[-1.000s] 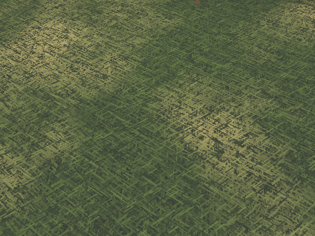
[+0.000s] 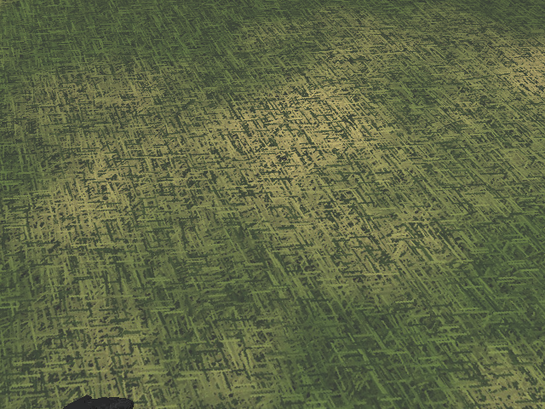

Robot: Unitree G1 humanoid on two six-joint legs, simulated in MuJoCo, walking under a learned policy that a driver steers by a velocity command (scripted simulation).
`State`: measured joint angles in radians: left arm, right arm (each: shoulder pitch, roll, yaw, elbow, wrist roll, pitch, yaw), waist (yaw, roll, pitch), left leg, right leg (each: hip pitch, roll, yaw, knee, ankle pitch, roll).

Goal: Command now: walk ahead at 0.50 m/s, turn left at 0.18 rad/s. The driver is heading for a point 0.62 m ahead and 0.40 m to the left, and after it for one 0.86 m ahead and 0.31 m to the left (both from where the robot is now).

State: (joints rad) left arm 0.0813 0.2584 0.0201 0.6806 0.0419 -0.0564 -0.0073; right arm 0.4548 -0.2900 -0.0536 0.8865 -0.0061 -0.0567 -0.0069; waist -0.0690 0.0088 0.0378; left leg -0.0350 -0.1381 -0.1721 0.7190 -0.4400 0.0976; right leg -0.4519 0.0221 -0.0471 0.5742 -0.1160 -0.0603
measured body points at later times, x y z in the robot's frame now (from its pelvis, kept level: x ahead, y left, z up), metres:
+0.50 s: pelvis +0.27 +0.02 +0.00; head +0.30 +0.04 +0.45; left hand +0.21 +0.27 -0.14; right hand +0.50 -0.18 -0.09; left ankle +0.37 +0.10 -0.72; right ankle +0.10 -0.09 -0.71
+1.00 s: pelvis +0.54 +0.07 +0.01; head +0.57 +0.08 +0.46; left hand +0.69 +0.36 -0.07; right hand +0.59 -0.22 -0.12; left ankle +0.37 +0.10 -0.72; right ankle +0.72 +0.01 -0.71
